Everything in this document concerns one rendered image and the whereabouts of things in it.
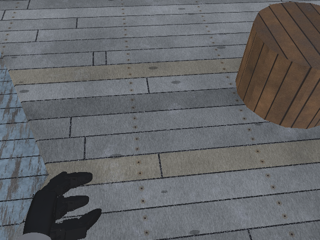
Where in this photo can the left robot hand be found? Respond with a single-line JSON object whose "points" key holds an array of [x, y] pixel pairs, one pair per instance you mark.
{"points": [[49, 205]]}

